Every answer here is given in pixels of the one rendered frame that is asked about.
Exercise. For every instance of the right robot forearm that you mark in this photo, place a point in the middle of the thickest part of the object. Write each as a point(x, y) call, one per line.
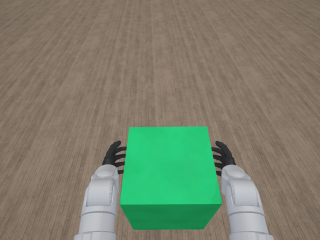
point(244, 206)

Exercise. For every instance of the carton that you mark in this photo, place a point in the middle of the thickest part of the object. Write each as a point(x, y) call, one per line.
point(169, 179)

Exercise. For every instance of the robot right hand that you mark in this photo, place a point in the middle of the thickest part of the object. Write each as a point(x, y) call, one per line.
point(226, 156)

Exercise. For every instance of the left robot forearm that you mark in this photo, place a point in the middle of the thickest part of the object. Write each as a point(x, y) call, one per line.
point(99, 207)

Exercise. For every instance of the robot left hand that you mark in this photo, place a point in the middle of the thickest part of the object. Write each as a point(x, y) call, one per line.
point(111, 156)

